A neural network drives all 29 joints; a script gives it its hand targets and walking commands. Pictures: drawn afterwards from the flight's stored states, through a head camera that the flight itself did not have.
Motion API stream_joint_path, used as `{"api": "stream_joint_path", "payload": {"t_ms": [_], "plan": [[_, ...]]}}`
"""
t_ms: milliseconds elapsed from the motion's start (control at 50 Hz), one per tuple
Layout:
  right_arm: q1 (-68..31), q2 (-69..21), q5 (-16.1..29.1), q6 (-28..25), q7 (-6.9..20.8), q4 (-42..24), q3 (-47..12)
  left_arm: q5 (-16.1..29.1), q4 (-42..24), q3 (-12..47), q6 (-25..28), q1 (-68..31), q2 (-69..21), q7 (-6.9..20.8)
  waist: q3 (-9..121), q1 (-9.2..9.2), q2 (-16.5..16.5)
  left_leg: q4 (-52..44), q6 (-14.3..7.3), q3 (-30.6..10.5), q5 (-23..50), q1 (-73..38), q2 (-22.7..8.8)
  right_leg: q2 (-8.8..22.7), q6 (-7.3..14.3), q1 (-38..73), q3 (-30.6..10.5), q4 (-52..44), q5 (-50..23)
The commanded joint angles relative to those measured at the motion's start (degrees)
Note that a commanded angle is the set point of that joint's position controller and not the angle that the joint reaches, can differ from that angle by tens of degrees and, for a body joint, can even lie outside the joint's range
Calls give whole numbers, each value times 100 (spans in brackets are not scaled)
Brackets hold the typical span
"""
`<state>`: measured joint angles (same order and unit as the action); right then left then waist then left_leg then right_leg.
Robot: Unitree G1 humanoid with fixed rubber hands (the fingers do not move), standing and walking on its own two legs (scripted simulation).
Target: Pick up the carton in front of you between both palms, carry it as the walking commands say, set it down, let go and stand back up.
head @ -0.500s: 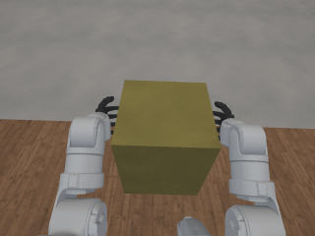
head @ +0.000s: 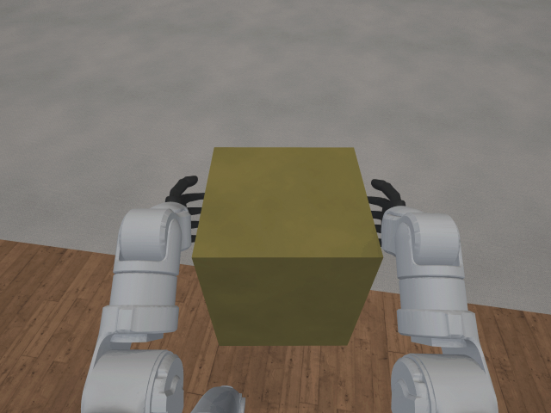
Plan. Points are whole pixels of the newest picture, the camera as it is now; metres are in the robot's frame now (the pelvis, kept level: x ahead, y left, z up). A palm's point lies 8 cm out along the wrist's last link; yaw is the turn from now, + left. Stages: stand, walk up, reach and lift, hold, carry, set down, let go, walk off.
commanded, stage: carry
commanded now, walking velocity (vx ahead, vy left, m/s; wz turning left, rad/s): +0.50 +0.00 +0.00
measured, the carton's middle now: (283, 250) +0.35 +0.02 +0.02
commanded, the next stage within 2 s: none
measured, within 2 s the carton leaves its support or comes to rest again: neither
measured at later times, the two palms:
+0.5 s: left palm (222, 108) +0.67 +0.17 +0.05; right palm (365, 123) +0.65 -0.13 +0.05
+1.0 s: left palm (247, 57) +0.96 +0.15 +0.02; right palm (358, 61) +0.97 -0.15 +0.02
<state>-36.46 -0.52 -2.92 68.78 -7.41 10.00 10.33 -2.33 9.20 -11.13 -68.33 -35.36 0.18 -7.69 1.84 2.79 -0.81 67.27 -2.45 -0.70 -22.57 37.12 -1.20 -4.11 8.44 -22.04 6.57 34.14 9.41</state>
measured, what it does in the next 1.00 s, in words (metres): goes down: left foot 0.04 m lower, then right foot 0.04 m lower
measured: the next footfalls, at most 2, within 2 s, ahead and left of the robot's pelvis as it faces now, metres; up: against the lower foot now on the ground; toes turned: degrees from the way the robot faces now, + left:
left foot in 0.32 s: +0.37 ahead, +0.07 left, -0.04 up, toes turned +1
right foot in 0.84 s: +0.69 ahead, -0.04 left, -0.08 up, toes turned -4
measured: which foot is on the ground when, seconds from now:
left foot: up 0.00-0.30, down 0.32-0.86, up 0.88-1.00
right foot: down 0.00-0.32, up 0.34-0.82, down 0.84-1.00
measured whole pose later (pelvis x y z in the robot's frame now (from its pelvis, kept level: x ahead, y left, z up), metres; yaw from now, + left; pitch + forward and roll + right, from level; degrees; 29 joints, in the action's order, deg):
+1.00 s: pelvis +0.62 -0.01 -0.09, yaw -1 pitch +4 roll +1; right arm -36.8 0.6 -1.6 68.6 -7.4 11.9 9.8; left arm -3.5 9.9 -11.2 -69.0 -35.6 -0.3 -7.5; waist 3.5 1.6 -0.2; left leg 74.1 -2.6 0.5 -25.2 31.5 0.8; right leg -4.4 8.9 -24.5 7.2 33.5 7.3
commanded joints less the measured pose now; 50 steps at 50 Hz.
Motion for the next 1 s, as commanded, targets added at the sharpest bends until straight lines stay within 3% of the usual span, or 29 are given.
{"api": "stream_joint_path", "payload": {"t_ms": [0, 60, 180, 220, 240, 260, 280, 300, 320, 340, 360, 380, 420, 460, 500, 560, 700, 740, 760, 780, 800, 820, 840, 860, 880, 900, 920, 960, 980], "plan": [[-3909, -6349, 2117, -372, 1035, -1012, -3423, 2844, -1088, 3740, 239, -4514, -6672, 1489, 2655, 35, -479, -633, 60, 178, 890, 811, -68, 1612, 173, 2663, -1886, -811, -3422], [-3883, -6278, 2075, -400, 994, -1140, -3575, 2793, -1149, 3776, 280, -4335, -6598, 1523, 2552, 168, -552, -1379, 37, 390, 1598, 959, 24, 1317, -56, 3015, -1545, -605, -4163], [-3791, -5830, 1979, -259, 953, -1301, -3649, 2724, -1070, 3822, 203, -4048, -6187, 1507, 2216, 420, -567, -3630, -157, 828, 2834, 439, 450, 924, -106, 3513, -1113, -120, -4028], [-3570, -5663, 1905, -152, 1003, -1092, -3536, 2634, -805, 3745, 160, -3805, -6047, 1498, 2260, 250, -572, -4352, -292, 859, 3389, -764, 602, 889, -241, 3039, -910, 479, -4099], [-3416, -5593, 1860, -111, 1042, -915, -3436, 2590, -660, 3700, 141, -3756, -6017, 1497, 2389, 7, -552, -4683, -332, 895, 3720, -1578, 581, 854, -357, 2754, -749, 1050, -4124], [-3326, -5484, 1805, -91, 1086, -767, -3314, 2543, -509, 3669, 124, -3759, -5993, 1503, 2570, -286, -331, -4763, -392, 745, 3952, -2676, 317, 784, -496, 2101, -575, 1825, -3455], [-3287, -5370, 1782, -88, 1133, -639, -3227, 2520, -375, 3627, 111, -3824, -5988, 1508, 2670, -476, 232, -4216, -523, 152, 5084, -3972, -444, 653, -611, 775, -512, 2683, -1624], [-3329, -5266, 1812, -80, 1178, -508, -3155, 2499, -279, 3571, 92, -3944, -6031, 1505, 2951, -400, 1129, -3088, -999, -1347, 7097, -5324, -1698, 222, -724, -908, -473, 3760, 2187], [-3495, -5272, 1822, -68, 1193, -434, -3073, 2476, -136, 3558, 59, -4001, -6028, 1491, 3407, -620, 1540, -3259, -1489, -2652, 5789, -5983, -2227, -48, -808, -1986, -765, 4814, 2990], [-3548, -5438, 1953, -94, 1226, -328, -3143, 2494, -308, 3553, 31, -4163, -6083, 1447, 3515, -750, 1436, -3720, -1956, -3315, 3364, -6088, -2233, 99, -658, -2561, -918, 5297, 2682], [-3749, -5754, 2125, -145, 1277, -513, -3214, 2502, -467, 3550, 37, -4388, -6206, 1422, 3081, -704, 822, -4128, -1657, -3075, 2288, -5186, -1749, 287, -564, -2502, -971, 4823, 2134], [-4216, -6055, 2305, -170, 1321, -766, -3324, 2521, -555, 3573, 77, -4591, -6379, 1402, 2706, -626, 338, -4347, -1391, -2624, 2323, -4406, -1523, 414, -561, -2257, -959, 4277, 1805], [-5006, -6568, 2812, -235, 1403, -1365, -3695, 2402, -868, 3459, 198, -4547, -6469, 1306, 2573, -346, 85, -4504, -1120, -1975, 2443, -3560, -1390, 603, -614, -1780, -853, 3630, 1454], [-5001, -6729, 2966, -283, 1421, -1400, -3789, 2277, -931, 3440, 251, -4397, -6533, 1210, 2651, -384, 356, -4463, -954, -1599, 2924, -3473, -1201, 627, -719, -1646, -717, 3217, 1172], [-4618, -6663, 2935, -306, 1430, -1332, -3748, 2175, -968, 3533, 287, -4121, -6521, 1127, 2747, -479, 636, -4228, -905, -1250, 4235, -4001, -1125, 647, -791, -1999, -615, 2866, 845], [-4388, -6545, 2869, -331, 1445, -1475, -3777, 2096, -1166, 3643, 324, -3990, -6454, 1063, 2772, -652, 697, -3996, -737, -949, 5380, -4574, -1000, 618, -789, -2379, -470, 2264, 179], [-3774, -6026, 2692, -262, 1458, -1263, -3806, 1978, -1224, 3819, 208, -3758, -5924, 1033, 2320, -977, 716, -3554, -449, -292, 5541, -5032, -337, 62, -606, -1892, 160, -276, -1612], [-3567, -5935, 2621, -226, 1480, -934, -3771, 1876, -931, 3687, 119, -3560, -5721, 1079, 2232, -863, 756, -3092, -396, -123, 5452, -4539, -299, -97, -457, -839, 263, -1041, -2160], [-3540, -5902, 2583, -216, 1491, -756, -3717, 1820, -759, 3603, 84, -3471, -5633, 1110, 2328, -658, 820, -2553, -311, -29, 5425, -4256, -317, -75, -386, -102, 258, -1254, -2379], [-3541, -5890, 2566, -205, 1506, -581, -3666, 1760, -607, 3503, 63, -3444, -5569, 1146, 2515, -377, 673, -1765, -176, 212, 4982, -3787, -259, 109, -329, 850, 199, -1534, -2676], [-3647, -5873, 2569, -202, 1524, -449, -3609, 1695, -476, 3351, 53, -3387, -5502, 1189, 2636, -95, 310, -895, -74, 270, 3659, -2683, -149, 603, -313, 2078, -257, -1234, -3153], [-3875, -5918, 2583, -189, 1521, -351, -3592, 1680, -327, 3188, 43, -3337, -5382, 1231, 2882, -35, -644, 297, 43, 330, 251, -899, 192, 1891, 55, 3570, -1628, -99, -5478], [-3869, -5908, 2570, -181, 1482, -199, -3488, 1717, -139, 3122, 16, -3358, -5325, 1249, 3188, -15, -1288, 1521, 148, 74, -1595, 407, 604, 2765, 628, 4416, -3175, -29, -5363], [-4092, -6121, 2616, -189, 1427, -439, -3494, 1788, -124, 3171, 34, -3557, -5487, 1279, 3505, 78, -1027, 2066, 74, -205, -1265, 880, 449, 2851, 1167, 4446, -3557, -357, -3032], [-4279, -6049, 2569, -155, 1401, -487, -3427, 1929, -189, 3180, 63, -3691, -5721, 1308, 3202, 107, -499, 1694, -37, -127, -859, 1064, 193, 2514, 1093, 3822, -3660, -781, -1214], [-4484, -6139, 2548, -175, 1371, -586, -3376, 2126, -449, 3275, 94, -4067, -5973, 1347, 2732, 65, -210, 1281, -60, -130, -511, 996, 81, 2174, 814, 3098, -3395, -1061, -679], [-4576, -6275, 2501, -235, 1312, -743, -3418, 2335, -630, 3390, 119, -4370, -6222, 1401, 2408, -81, -3, 841, -43, -111, -176, 693, -18, 1931, 370, 2456, -2877, -1299, -690], [-4789, -6426, 2490, -298, 1205, -1184, -3391, 2740, -1158, 3697, 196, -5023, -6651, 1446, 2476, -119, -207, 411, 19, -42, 63, 203, -129, 1896, 328, 1846, -2574, -1380, -599], [-4648, -6440, 2425, -311, 1146, -1183, -3398, 2828, -1237, 3729, 204, -5024, -6687, 1447, 2498, -107, -303, 265, 45, 34, 216, 254, -110, 1792, 309, 1876, -2389, -1368, -914]]}}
